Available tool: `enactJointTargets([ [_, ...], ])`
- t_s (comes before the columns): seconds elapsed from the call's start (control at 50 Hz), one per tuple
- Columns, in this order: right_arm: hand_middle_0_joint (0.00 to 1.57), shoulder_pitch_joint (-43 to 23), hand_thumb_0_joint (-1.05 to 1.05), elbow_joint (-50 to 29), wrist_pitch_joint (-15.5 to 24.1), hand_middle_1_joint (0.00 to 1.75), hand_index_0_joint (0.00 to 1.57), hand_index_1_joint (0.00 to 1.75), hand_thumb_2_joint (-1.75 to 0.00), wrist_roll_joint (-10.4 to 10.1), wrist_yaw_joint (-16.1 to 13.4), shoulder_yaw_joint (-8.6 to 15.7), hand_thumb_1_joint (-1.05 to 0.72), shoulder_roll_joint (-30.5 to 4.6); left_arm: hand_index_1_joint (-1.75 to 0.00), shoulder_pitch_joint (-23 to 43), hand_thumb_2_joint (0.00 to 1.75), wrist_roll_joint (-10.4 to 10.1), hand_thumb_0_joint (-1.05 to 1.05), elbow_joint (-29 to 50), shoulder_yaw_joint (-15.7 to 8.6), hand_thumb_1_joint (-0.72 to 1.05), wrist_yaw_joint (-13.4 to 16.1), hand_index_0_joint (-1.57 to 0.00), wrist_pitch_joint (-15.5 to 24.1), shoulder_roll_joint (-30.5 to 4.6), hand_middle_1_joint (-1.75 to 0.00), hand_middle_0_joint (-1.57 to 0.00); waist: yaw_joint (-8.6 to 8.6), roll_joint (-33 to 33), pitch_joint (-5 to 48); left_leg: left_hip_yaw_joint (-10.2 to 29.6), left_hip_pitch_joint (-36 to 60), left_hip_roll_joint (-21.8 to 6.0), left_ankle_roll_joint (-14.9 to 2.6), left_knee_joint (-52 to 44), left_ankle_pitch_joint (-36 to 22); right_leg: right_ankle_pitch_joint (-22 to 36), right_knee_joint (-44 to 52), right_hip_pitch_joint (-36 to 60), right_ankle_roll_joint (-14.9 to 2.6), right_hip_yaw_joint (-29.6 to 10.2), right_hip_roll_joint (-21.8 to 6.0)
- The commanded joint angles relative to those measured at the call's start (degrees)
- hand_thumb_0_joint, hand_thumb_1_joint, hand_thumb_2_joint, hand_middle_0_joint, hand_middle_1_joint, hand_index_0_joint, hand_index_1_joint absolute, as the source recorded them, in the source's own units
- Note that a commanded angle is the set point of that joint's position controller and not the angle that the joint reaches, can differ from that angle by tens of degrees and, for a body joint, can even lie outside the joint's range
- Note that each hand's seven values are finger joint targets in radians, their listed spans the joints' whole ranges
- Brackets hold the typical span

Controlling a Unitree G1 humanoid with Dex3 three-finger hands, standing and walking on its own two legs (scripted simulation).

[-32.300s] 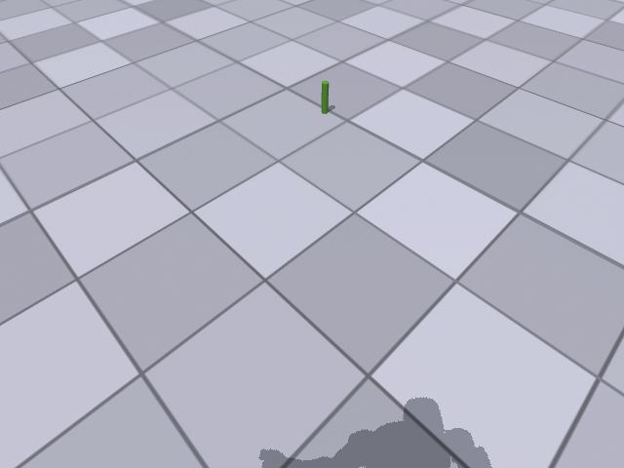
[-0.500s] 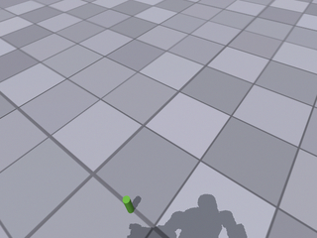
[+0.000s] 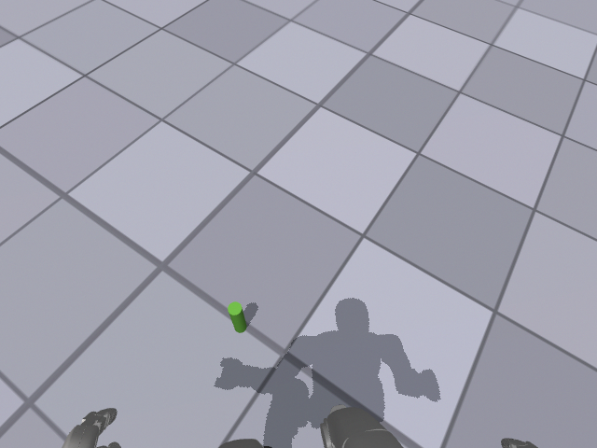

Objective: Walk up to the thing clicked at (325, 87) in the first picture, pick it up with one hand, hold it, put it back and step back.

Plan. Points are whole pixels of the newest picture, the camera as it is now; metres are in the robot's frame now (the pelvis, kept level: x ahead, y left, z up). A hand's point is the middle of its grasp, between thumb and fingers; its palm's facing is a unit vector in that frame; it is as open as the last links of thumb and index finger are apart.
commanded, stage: step back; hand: left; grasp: from the side
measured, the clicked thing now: (237, 318) +0.48 +0.16 -0.67
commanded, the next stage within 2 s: none
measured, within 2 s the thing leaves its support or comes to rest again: neither
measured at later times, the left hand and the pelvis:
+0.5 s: hand out of the picture +0.05 +0.28 -0.16, palm faces -0.01 -0.93 -0.36, open 7.4 cm; pelvis -0.10 +0.02 -0.01, yaw +0 degrees
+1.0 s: hand out of the picture -0.15 +0.24 -0.14, palm faces -0.08 -0.91 -0.40, open 7.4 cm; pelvis -0.25 -0.02 -0.01, yaw -5 degrees
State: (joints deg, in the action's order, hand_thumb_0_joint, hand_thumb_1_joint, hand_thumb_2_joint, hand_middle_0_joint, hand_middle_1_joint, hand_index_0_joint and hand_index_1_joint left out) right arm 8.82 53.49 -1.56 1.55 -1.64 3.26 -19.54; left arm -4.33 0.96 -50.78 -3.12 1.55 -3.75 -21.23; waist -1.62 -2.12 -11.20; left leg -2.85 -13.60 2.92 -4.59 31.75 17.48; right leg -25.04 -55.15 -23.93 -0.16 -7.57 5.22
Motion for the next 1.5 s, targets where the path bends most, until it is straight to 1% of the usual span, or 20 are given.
enactJointTargets([
  [0.0,0.20,2.0,0.00,-5.0,1.0,0.30,0.20,0.30,-0.90,-0.6,-1.2,3.8,-0.90,-14.8,-0.30,-0.4,0.90,0.1,0.00,5.5,-3.1,0.90,0.2,-0.20,2.0,-9.6,-0.30,-0.20,-0.73,7.9,14.2,13.6,16.8,-15.0,-2.78,-1.8,-40.3,0.8,11.8,-1.3,0.16,2.1,-2.8],
  [0.1,0.20,-2.0,0.00,-6.5,0.5,0.30,0.20,0.30,-0.90,-1.3,-0.4,3.5,-0.90,-15.0,-0.30,-6.0,0.90,0.9,0.00,3.3,-4.0,0.90,0.0,-0.20,3.0,-10.1,-0.30,-0.20,2.12,3.3,15.5,13.0,5.0,-13.7,-2.52,2.3,-24.3,19.5,29.8,13.8,-2.79,2.2,-4.6],
  [0.18,0.20,-0.9,0.00,-6.1,-0.4,0.30,0.20,0.30,-0.90,-1.3,-0.5,3.2,-0.90,-13.2,-0.30,-0.6,0.90,0.8,0.00,7.7,-5.3,0.90,0.0,-0.20,3.3,-15.9,-0.30,-0.20,2.50,-12.4,9.2,9.9,-4.4,1.0,4.85,31.4,20.1,35.7,34.5,4.3,-19.56,-24.8,-26.9],
  [0.36,0.20,2.6,0.00,-6.7,1.3,0.30,0.20,0.30,-0.90,-1.4,-0.4,1.6,-0.90,-11.5,-0.30,-2.7,0.90,1.4,0.00,10.5,-4.6,0.90,0.2,-0.20,1.9,-11.8,-0.30,-0.20,2.94,-8.3,17.0,5.5,-10.1,-1.4,5.74,8.5,11.2,40.9,24.2,24.5,-11.15,-5.5,-15.2],
  [0.42,0.20,5.7,0.00,-5.4,2.2,0.30,0.20,0.30,-0.90,-0.3,-0.4,2.6,-0.90,-10.9,-0.30,-1.0,0.90,0.2,0.00,11.6,-4.3,0.90,-0.6,-0.20,0.5,-12.7,-0.30,-0.20,0.50,-6.6,16.0,1.9,-0.2,-0.9,5.41,-12.9,-9.6,33.0,17.0,18.8,-7.25,-2.4,-11.5],
  [0.46,0.20,3.6,0.00,-6.6,2.4,0.30,0.20,0.30,-0.90,1.4,-0.3,4.6,-0.90,-18.4,-0.30,-3.4,0.90,-0.2,0.00,12.5,-3.6,0.90,-1.0,-0.20,0.2,-8.9,-0.30,-0.20,2.02,9.1,15.1,23.9,9.7,-16.7,0.09,-12.9,-17.8,6.2,8.1,-1.7,-2.63,0.1,-2.1],
  [0.5,0.20,0.1,0.00,-8.4,2.4,0.30,0.20,0.30,-0.90,0.6,0.0,5.8,-0.90,-24.1,-0.30,2.1,0.90,1.0,0.00,12.5,-4.8,0.90,0.2,-0.20,0.4,-11.8,-0.30,-0.20,-1.47,16.3,10.2,35.6,-5.6,-29.5,-12.93,-15.7,-17.6,-11.0,-10.2,-1.3,-0.27,-4.3,-0.2],
  [0.58,0.20,-3.7,0.00,-9.4,2.8,0.30,0.20,0.30,-0.90,0.6,-0.8,3.4,-0.90,-15.7,-0.30,-6.1,0.90,-0.2,0.00,9.2,-5.4,0.90,-0.7,-0.20,0.5,-11.5,-0.30,-0.20,4.48,9.0,10.8,14.4,5.1,-16.0,-6.12,-6.6,-32.7,-2.3,-18.3,-7.3,-0.77,-5.6,1.6],
  [0.7,0.20,3.5,0.00,-9.8,2.5,0.30,0.20,0.30,-0.90,0.0,-1.0,4.0,-0.90,-16.9,-0.30,-4.4,0.90,0.5,0.00,10.8,-5.2,0.90,-1.0,-0.20,0.8,-10.4,-0.30,-0.20,-0.51,10.3,12.7,15.5,12.8,-16.9,-9.01,-4.5,-31.0,-4.2,-4.7,-6.2,2.61,-2.2,-0.2],
  [0.82,0.20,-0.5,0.00,-12.2,1.5,0.30,0.20,0.30,-0.90,0.2,-0.4,4.5,-0.90,-18.7,-0.30,-10.7,0.90,0.5,0.00,7.5,-5.4,0.90,-1.8,-0.20,1.4,-10.1,-0.30,-0.20,2.14,14.6,17.0,14.3,5.2,-17.1,-7.02,-1.0,-21.6,2.2,21.5,8.8,0.28,4.4,-4.8],
  [0.86,0.20,-2.5,0.00,-12.5,0.8,0.30,0.20,0.30,-0.90,-0.7,-0.3,4.0,-0.90,-17.4,-0.30,-14.9,0.90,1.3,0.00,4.9,-5.8,0.90,-1.9,-0.20,1.8,-11.0,-0.30,-0.20,4.52,10.9,17.2,12.0,-3.7,-13.6,-2.46,3.0,-14.0,12.5,30.8,17.5,-1.64,4.9,-4.5],
  [0.88,0.20,-1.0,0.00,-12.5,0.5,0.30,0.20,0.30,-0.90,-1.2,-0.4,3.4,-0.90,-14.8,-0.30,-13.5,0.90,2.1,0.00,5.6,-6.8,0.90,-2.0,-0.20,2.0,-14.8,-0.30,-0.20,3.45,0.8,14.7,10.7,-13.7,-7.3,1.27,10.1,-2.1,10.5,33.3,19.2,-3.57,-8.2,-11.2],
  [0.9,0.20,-1.7,0.00,-13.3,0.5,0.30,0.20,0.30,-0.90,-1.5,-1.1,2.7,-0.90,-12.3,-0.30,-8.8,0.90,1.7,0.00,8.4,-7.8,0.90,-2.2,-0.20,1.8,-19.9,-0.30,-0.20,4.18,-13.2,11.0,5.6,-18.3,3.0,4.43,21.3,15.1,7.1,38.3,9.7,-10.47,-20.4,-21.8],
  [0.92,0.20,-1.9,0.00,-12.2,0.2,0.30,0.20,0.30,-0.90,-1.2,-1.8,3.8,-0.90,-15.1,-0.30,-3.9,0.90,2.2,0.00,10.6,-8.0,0.90,-1.9,-0.20,1.8,-22.8,-0.30,-0.20,4.73,-16.9,8.3,9.0,-12.3,1.2,5.16,33.6,19.1,5.9,40.7,-3.1,-16.99,-26.6,-28.3],
  [1.0,0.20,5.1,0.00,-7.3,0.5,0.30,0.20,0.30,-0.90,-1.6,-1.0,3.0,-0.90,-14.5,-0.30,3.3,0.90,1.7,0.00,12.4,-5.9,0.90,-1.2,-0.20,1.8,-13.2,-0.30,-0.20,-0.05,-8.2,6.1,11.1,-13.5,4.3,5.16,38.1,7.7,15.4,33.8,1.6,-8.67,-3.9,-14.2],
  [1.14,0.20,5.1,0.00,-8.9,2.2,0.30,0.20,0.30,-0.90,-0.7,-1.2,1.8,-0.90,-12.8,-0.30,-4.8,0.90,1.7,0.00,13.3,-5.8,0.90,-0.1,-0.20,1.3,-11.8,-0.30,-0.20,4.12,-9.9,15.4,6.3,-13.4,-2.3,5.41,9.6,12.0,35.6,24.1,24.5,-12.05,-6.3,-18.9],
  [1.2,0.20,8.9,0.00,-6.7,2.6,0.30,0.20,0.30,-0.90,0.1,-1.0,2.6,-0.90,-12.4,-0.30,-3.5,0.90,0.5,0.00,13.9,-4.7,0.90,-0.7,-0.20,-0.1,-12.4,-0.30,-0.20,1.97,-6.0,16.4,2.3,-1.8,-1.1,4.32,-11.8,-7.8,32.5,16.5,19.8,-8.22,-2.0,-15.1],
  [1.28,0.20,1.1,0.00,-10.0,2.8,0.30,0.20,0.30,-0.90,1.2,-1.0,5.6,-0.90,-24.9,-0.30,1.0,0.90,1.0,0.00,14.7,-5.7,0.90,-0.1,-0.20,-0.6,-13.2,-0.30,-0.20,0.18,16.3,9.3,37.6,-10.7,-30.4,-13.91,-14.8,-20.2,-11.7,-15.5,0.1,-0.15,-3.7,-2.9],
  [1.34,0.20,-1.9,0.00,-10.5,3.0,0.30,0.20,0.30,-0.90,1.4,-1.4,3.2,-0.90,-16.9,-0.30,-4.2,0.90,-0.2,0.00,11.4,-5.6,0.90,-0.8,-0.20,-0.6,-11.7,-0.30,-0.20,4.35,7.5,10.2,16.0,-2.3,-16.8,-7.18,-6.9,-32.8,-4.0,-21.5,-4.8,-0.51,-5.4,1.2],
  [1.48,0.20,4.0,0.00,-10.3,2.1,0.30,0.20,0.30,-0.90,0.2,-1.3,3.8,-0.90,-16.4,-0.30,-4.3,0.90,0.6,0.00,11.3,-4.4,0.90,-0.8,-0.20,0.9,-10.2,-0.30,-0.20,-0.32,11.8,15.3,14.3,14.5,-16.9,-9.40,-1.4,-34.9,-5.5,-0.9,-6.0,3.14,0.2,-2.3],
])
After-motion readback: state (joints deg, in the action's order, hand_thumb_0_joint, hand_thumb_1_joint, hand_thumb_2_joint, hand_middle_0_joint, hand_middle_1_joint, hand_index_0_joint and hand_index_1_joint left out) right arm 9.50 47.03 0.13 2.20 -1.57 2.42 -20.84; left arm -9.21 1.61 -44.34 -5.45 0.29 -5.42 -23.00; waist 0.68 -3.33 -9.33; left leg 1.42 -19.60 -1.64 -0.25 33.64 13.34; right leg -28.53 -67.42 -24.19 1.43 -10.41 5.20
